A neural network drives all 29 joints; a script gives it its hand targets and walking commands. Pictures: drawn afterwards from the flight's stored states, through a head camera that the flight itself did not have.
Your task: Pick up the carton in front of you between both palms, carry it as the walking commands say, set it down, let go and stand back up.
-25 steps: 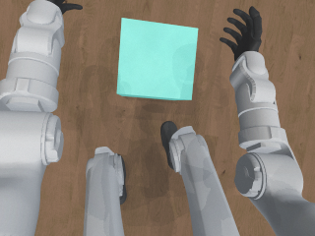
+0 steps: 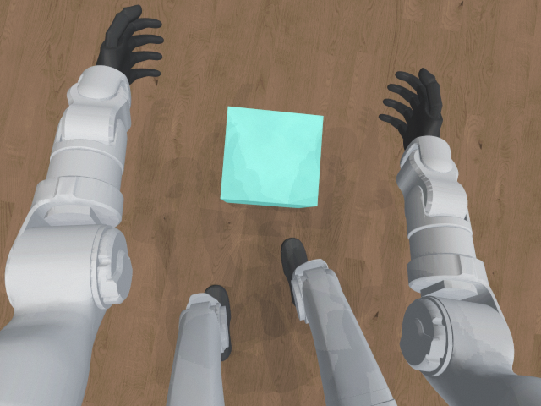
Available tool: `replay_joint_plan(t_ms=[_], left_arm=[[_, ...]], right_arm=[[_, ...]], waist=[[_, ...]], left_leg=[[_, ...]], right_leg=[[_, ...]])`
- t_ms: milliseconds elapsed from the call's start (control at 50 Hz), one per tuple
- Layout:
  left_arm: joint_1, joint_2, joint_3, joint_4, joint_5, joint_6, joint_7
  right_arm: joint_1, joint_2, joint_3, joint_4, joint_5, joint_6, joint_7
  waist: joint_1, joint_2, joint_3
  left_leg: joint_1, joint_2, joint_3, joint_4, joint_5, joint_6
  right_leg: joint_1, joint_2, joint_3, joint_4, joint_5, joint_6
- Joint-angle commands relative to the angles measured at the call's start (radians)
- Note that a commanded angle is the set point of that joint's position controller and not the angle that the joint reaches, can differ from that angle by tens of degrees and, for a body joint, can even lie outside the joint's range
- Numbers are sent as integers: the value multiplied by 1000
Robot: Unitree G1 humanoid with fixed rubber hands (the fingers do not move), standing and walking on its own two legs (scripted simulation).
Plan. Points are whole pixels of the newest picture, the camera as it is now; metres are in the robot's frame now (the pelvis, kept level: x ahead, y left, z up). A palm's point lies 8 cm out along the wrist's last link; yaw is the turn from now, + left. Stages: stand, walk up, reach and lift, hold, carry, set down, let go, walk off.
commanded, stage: let go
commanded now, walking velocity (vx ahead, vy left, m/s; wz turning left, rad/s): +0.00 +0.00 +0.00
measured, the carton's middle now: (268, 165) +0.47 -0.10 -0.51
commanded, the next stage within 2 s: stand in 1.34 s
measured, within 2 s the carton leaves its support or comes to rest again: neither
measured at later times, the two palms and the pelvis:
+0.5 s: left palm (49, 215) +0.39 +0.15 +0.01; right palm (527, 234) +0.28 -0.27 +0.03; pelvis +0.07 -0.03 +0.10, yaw -1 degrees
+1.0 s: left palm out of the picture +0.27 +0.24 +0.08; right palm (524, 284) +0.26 -0.22 +0.07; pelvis +0.10 +0.01 +0.14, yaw -2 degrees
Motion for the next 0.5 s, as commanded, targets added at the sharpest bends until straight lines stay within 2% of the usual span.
replay_joint_plan(t_ms=[0,100,160,200,320,480], left_arm=[[-89,44,44,-142,32,-31,22],[163,-77,64,-331,51,-51,111],[294,-129,60,-448,45,-65,160],[378,-150,58,-502,40,-76,177],[643,-160,38,-524,10,-123,167],[964,-125,6,-484,-19,-188,124]], right_arm=[[-13,-88,13,-130,-35,-34,34],[191,-139,78,-190,-59,-57,112],[301,-171,128,-204,-55,-71,156],[375,-183,167,-202,-44,-79,178],[612,-207,268,-192,-8,-112,207],[907,-214,368,-283,49,-159,182]], waist=[[-24,88,-1011],[-1,66,-1005],[10,49,-898],[19,38,-802],[38,-15,-564],[65,-104,-394]], left_leg=[[402,-46,51,-212,316,-15],[557,-47,42,-315,389,-35],[594,-42,48,-385,328,-42],[604,-39,57,-430,256,-42],[645,-28,69,-526,113,-23],[746,-17,53,-612,128,5]], right_leg=[[876,63,-127,-33,396,34],[1031,65,-115,-113,436,3],[1107,59,-97,-173,391,-11],[1158,51,-84,-216,340,-14],[1319,35,-38,-324,235,-6],[1587,19,27,-421,387,10]])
